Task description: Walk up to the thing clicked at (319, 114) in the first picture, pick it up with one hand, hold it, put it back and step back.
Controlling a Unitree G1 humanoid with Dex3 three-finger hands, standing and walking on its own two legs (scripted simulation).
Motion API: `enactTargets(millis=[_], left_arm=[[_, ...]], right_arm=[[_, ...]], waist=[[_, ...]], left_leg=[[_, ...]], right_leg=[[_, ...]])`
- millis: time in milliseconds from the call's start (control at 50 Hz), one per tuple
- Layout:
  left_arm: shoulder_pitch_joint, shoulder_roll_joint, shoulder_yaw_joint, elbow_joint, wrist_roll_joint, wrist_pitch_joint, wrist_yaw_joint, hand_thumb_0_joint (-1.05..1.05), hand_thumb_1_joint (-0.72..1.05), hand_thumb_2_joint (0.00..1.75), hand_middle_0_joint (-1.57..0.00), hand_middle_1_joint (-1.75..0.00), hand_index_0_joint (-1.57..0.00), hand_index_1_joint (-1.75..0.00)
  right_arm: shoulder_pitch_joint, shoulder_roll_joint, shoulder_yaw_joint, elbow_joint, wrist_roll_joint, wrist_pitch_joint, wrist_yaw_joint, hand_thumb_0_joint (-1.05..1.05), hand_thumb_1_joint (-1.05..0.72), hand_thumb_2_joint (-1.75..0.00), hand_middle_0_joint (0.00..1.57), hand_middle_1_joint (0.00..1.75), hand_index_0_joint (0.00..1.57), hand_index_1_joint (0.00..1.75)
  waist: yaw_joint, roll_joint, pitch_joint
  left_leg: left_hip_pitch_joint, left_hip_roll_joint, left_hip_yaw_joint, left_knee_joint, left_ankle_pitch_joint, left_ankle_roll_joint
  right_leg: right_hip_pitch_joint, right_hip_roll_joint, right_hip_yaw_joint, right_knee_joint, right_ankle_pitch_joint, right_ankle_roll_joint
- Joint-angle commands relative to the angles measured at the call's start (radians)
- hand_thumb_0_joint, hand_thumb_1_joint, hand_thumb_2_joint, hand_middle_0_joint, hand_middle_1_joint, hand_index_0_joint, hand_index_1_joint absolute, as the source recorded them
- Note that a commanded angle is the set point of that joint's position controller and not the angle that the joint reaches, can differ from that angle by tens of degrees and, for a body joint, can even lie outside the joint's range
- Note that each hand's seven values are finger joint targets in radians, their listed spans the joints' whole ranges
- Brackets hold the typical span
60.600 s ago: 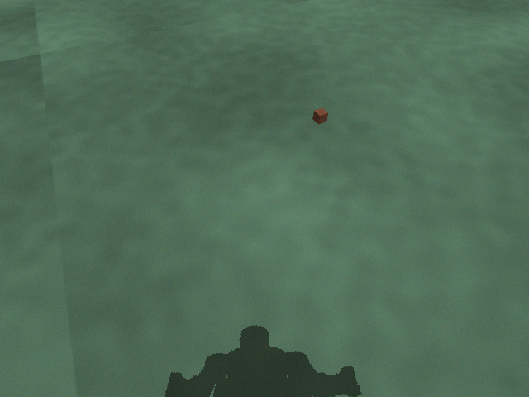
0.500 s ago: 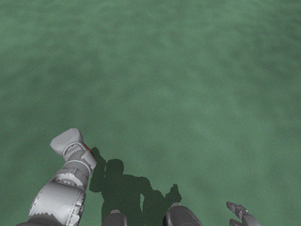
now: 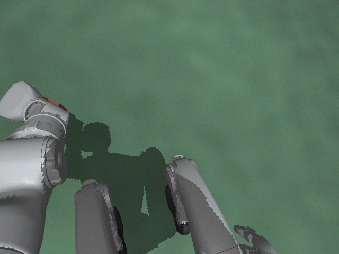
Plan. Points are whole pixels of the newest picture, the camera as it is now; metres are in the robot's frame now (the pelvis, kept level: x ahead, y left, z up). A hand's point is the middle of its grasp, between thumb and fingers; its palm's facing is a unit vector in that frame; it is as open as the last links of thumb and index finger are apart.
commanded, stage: crouch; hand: left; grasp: from above
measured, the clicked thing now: (46, 113) +0.50 +0.21 -0.16
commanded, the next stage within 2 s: lower in 0.94 s
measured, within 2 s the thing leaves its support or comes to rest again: neither
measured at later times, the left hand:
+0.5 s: hand (60, 112) +0.53 +0.20 -0.24, palm faces -0.28 -0.33 -0.90, open 9.6 cm
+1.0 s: hand (67, 112) +0.55 +0.20 -0.31, palm faces -0.27 -0.31 -0.91, open 9.7 cm
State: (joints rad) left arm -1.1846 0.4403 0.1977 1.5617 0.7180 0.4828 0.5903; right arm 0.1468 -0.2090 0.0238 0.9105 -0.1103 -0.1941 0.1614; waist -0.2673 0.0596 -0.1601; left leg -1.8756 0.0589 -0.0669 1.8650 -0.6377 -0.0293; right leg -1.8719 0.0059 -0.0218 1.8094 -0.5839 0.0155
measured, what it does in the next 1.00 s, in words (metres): lowers itself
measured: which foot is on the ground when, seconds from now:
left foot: down 0.00-1.00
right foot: down 0.00-1.00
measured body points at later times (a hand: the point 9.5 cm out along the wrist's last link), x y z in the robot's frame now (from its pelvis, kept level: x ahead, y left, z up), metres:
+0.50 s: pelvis -0.01 +0.00 -0.11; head +0.25 +0.02 +0.26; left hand +0.54 +0.21 -0.19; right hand -0.03 -0.26 -0.22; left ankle +0.07 +0.14 -0.46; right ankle +0.09 -0.13 -0.46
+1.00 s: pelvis -0.01 +0.00 -0.16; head +0.27 +0.01 +0.19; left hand +0.56 +0.21 -0.26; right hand -0.07 -0.24 -0.25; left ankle +0.07 +0.14 -0.46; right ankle +0.09 -0.13 -0.46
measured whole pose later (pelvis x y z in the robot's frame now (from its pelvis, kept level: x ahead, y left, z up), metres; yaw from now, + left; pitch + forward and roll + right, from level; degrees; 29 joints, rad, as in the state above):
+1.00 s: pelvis -0.01 +0.00 -0.16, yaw -3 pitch +36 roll -6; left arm -1.45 0.73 0.23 1.75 0.90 0.43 0.55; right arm 0.23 -0.32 0.13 0.84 -0.19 -0.25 0.28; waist -0.41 0.03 0.04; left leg -2.34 0.04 -0.14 2.40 -0.70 -0.04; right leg -2.33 0.02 -0.05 2.31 -0.62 0.04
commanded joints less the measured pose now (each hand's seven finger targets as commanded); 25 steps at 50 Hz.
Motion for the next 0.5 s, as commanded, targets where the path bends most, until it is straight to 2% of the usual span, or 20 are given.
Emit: enactTargets(millis=[0, 40, 60, 80, 100, 120, 140, 160, 200, 240, 300, 320, 360, 400, 420, 440, 460, 480], left_arm=[[-0.462, 0.285, -0.032, -0.134, 0.1, -0.019, 0.018, 0.0, 0.76, 0.61, -1.19, -0.61, -1.2, -0.59], [-0.46, 0.295, -0.032, -0.111, 0.11, -0.019, 0.002, 0.0, 0.74, 0.62, -1.18, -0.6, -1.19, -0.59], [-0.474, 0.263, -0.043, -0.096, 0.106, -0.018, -0.009, 0.0, 0.73, 0.61, -1.17, -0.6, -1.19, -0.59], [-0.478, 0.263, -0.046, -0.071, 0.11, -0.016, -0.012, 0.0, 0.7, 0.62, -1.15, -0.61, -1.16, -0.6], [-0.493, 0.264, -0.046, -0.077, 0.112, -0.016, -0.016, 0.0, 0.7, 0.6, -1.15, -0.6, -1.16, -0.58], [-0.493, 0.238, -0.055, -0.079, 0.103, -0.016, -0.026, 0.0, 0.68, 0.59, -1.14, -0.59, -1.15, -0.58], [-0.522, 0.257, -0.051, -0.099, 0.105, -0.018, -0.033, 0.0, 0.67, 0.6, -1.11, -0.61, -1.13, -0.59], [-0.515, 0.239, -0.057, -0.085, 0.101, -0.017, -0.04, 0.0, 0.66, 0.59, -1.11, -0.6, -1.13, -0.59], [-0.574, 0.247, -0.057, -0.108, 0.115, -0.019, -0.044, 0.0, 0.63, 0.6, -1.08, -0.62, -1.1, -0.6], [-0.624, 0.253, -0.059, -0.123, 0.132, -0.027, -0.041, 0.0, 0.65, 0.61, -1.1, -0.61, -1.12, -0.59], [-0.631, 0.274, -0.054, -0.095, 0.165, -0.036, -0.038, 0.0, 0.68, 0.61, -1.11, -0.62, -1.13, -0.6], [-0.63, 0.276, -0.054, -0.096, 0.171, -0.041, -0.037, 0.0, 0.67, 0.63, -1.11, -0.61, -1.12, -0.59], [-0.661, 0.303, -0.045, -0.091, 0.186, -0.045, -0.031, 0.0, 0.7, 0.63, -1.12, -0.62, -1.14, -0.61], [-0.672, 0.32, -0.035, -0.087, 0.194, -0.051, -0.021, 0.0, 0.7, 0.63, -1.13, -0.64, -1.15, -0.62], [-0.643, 0.313, -0.04, -0.029, 0.202, -0.043, -0.017, 0.0, 0.69, 0.63, -1.12, -0.64, -1.14, -0.62], [-0.671, 0.331, -0.034, -0.059, 0.205, -0.046, -0.012, 0.0, 0.7, 0.63, -1.11, -0.66, -1.14, -0.63], [-0.662, 0.338, -0.028, -0.026, 0.211, -0.043, -0.007, 0.0, 0.71, 0.62, -1.12, -0.65, -1.15, -0.62], [-0.65, 0.33, -0.033, -0.016, 0.205, -0.041, -0.004, 0.0, 0.71, 0.62, -1.13, -0.65, -1.15, -0.62]], right_arm=[[0.223, -0.226, -0.054, -0.02, 0.005, -0.014, 0.01, 0.0, -0.91, -0.9, 0.2, 0.3, 0.2, 0.3], [0.233, -0.23, -0.058, -0.021, 0.002, -0.02, 0.016, 0.0, -0.92, -0.91, 0.2, 0.3, 0.2, 0.3], [0.245, -0.227, -0.058, -0.015, 0.002, -0.024, 0.021, 0.0, -0.92, -0.91, 0.2, 0.3, 0.2, 0.3], [0.241, -0.253, -0.07, -0.023, 0.005, -0.03, 0.022, 0.0, -0.92, -0.91, 0.2, 0.3, 0.2, 0.3], [0.255, -0.247, -0.068, -0.02, 0.002, -0.034, 0.025, 0.0, -0.92, -0.91, 0.2, 0.3, 0.2, 0.3], [0.257, -0.244, -0.071, -0.024, 0.005, -0.037, 0.028, 0.0, -0.92, -0.91, 0.2, 0.3, 0.2, 0.3], [0.271, -0.253, -0.07, -0.015, 0.004, -0.039, 0.032, 0.0, -0.91, -0.9, 0.2, 0.3, 0.2, 0.3], [0.275, -0.26, -0.075, -0.023, 0.005, -0.041, 0.036, 0.0, -0.91, -0.91, 0.2, 0.3, 0.2, 0.3], [0.277, -0.274, -0.078, -0.016, 0.006, -0.046, 0.035, 0.0, -0.91, -0.91, 0.2, 0.3, 0.2, 0.3], [0.291, -0.273, -0.063, -0.012, -0.001, -0.048, 0.039, 0.0, -0.91, -0.91, 0.2, 0.3, 0.2, 0.3], [0.298, -0.292, -0.057, -0.002, -0.01, -0.048, 0.039, 0.0, -0.91, -0.9, 0.2, 0.3, 0.2, 0.3], [0.308, -0.286, -0.048, 0.003, -0.015, -0.048, 0.041, 0.0, -0.91, -0.9, 0.2, 0.3, 0.2, 0.3], [0.307, -0.307, -0.051, -0.002, -0.023, -0.052, 0.044, 0.0, -0.91, -0.9, 0.2, 0.3, 0.2, 0.3], [0.311, -0.305, -0.042, 0.001, -0.032, -0.051, 0.052, 0.0, -0.91, -0.9, 0.2, 0.3, 0.2, 0.3], [0.315, -0.315, -0.036, -0.006, -0.032, -0.053, 0.055, 0.0, -0.91, -0.9, 0.2, 0.3, 0.2, 0.3], [0.312, -0.319, -0.036, -0.004, -0.039, -0.056, 0.058, 0.0, -0.91, -0.9, 0.2, 0.3, 0.2, 0.3], [0.322, -0.326, -0.033, -0.007, -0.041, -0.055, 0.061, 0.0, -0.91, -0.9, 0.2, 0.3, 0.2, 0.3], [0.322, -0.324, -0.028, -0.009, -0.045, -0.055, 0.066, 0.0, -0.91, -0.9, 0.2, 0.3, 0.2, 0.3]], waist=[[-0.032, 0.168, -0.729], [-0.035, 0.159, -0.71], [-0.056, 0.152, -0.7], [-0.051, 0.158, -0.683], [-0.059, 0.15, -0.691], [-0.065, 0.158, -0.693], [-0.071, 0.182, -0.683], [-0.069, 0.181, -0.703], [-0.079, 0.229, -0.709], [-0.094, 0.262, -0.707], [-0.11, 0.285, -0.684], [-0.105, 0.283, -0.688], [-0.113, 0.31, -0.684], [-0.126, 0.294, -0.654], [-0.124, 0.292, -0.658], [-0.131, 0.313, -0.67], [-0.134, 0.298, -0.66], [-0.142, 0.291, -0.65]], left_leg=[[0.281, -0.035, 0.069, -0.09, 0.151, 0.035], [0.229, -0.037, 0.072, -0.054, 0.133, 0.04], [0.218, -0.037, 0.068, -0.043, 0.126, 0.042], [0.195, -0.035, 0.065, -0.032, 0.114, 0.043], [0.177, -0.037, 0.065, -0.016, 0.115, 0.045], [0.198, -0.037, 0.061, -0.014, 0.12, 0.043], [0.19, -0.037, 0.057, -0.01, 0.124, 0.041], [0.21, -0.035, 0.057, 0.0, 0.146, 0.038], [0.245, -0.032, 0.04, 0.01, 0.148, 0.03], [0.244, -0.03, 0.032, 0.028, 0.162, 0.024], [0.235, -0.031, 0.029, 0.065, 0.172, 0.021], [0.229, -0.03, 0.038, 0.085, 0.202, 0.02], [0.21, -0.033, 0.043, 0.113, 0.193, 0.023], [0.157, -0.038, 0.054, 0.14, 0.172, 0.03], [0.162, -0.037, 0.056, 0.147, 0.178, 0.029], [0.147, -0.039, 0.058, 0.162, 0.179, 0.03], [0.134, -0.038, 0.06, 0.168, 0.174, 0.032], [0.119, -0.038, 0.058, 0.17, 0.164, 0.032]], right_leg=[[0.427, 0.017, -0.03, -0.153, 0.164, -0.033], [0.398, 0.022, -0.027, -0.136, 0.134, -0.031], [0.365, 0.022, -0.033, -0.125, 0.128, -0.03], [0.336, 0.025, -0.039, -0.106, 0.115, -0.032], [0.332, 0.027, -0.039, -0.098, 0.117, -0.03], [0.315, 0.026, -0.047, -0.086, 0.123, -0.031], [0.292, 0.024, -0.054, -0.065, 0.126, -0.034], [0.299, 0.025, -0.058, -0.047, 0.151, -0.036], [0.225, 0.025, -0.07, -0.004, 0.151, -0.044], [0.184, 0.021, -0.079, 0.038, 0.167, -0.048], [0.126, 0.016, -0.081, 0.089, 0.178, -0.049], [0.134, 0.018, -0.081, 0.1, 0.207, -0.049], [0.11, 0.016, -0.077, 0.122, 0.202, -0.046], [0.111, 0.019, -0.076, 0.126, 0.187, -0.04], [0.105, 0.02, -0.078, 0.133, 0.191, -0.041], [0.102, 0.019, -0.077, 0.145, 0.193, -0.038], [0.102, 0.022, -0.079, 0.145, 0.19, -0.037], [0.107, 0.025, -0.084, 0.15, 0.178, -0.035]])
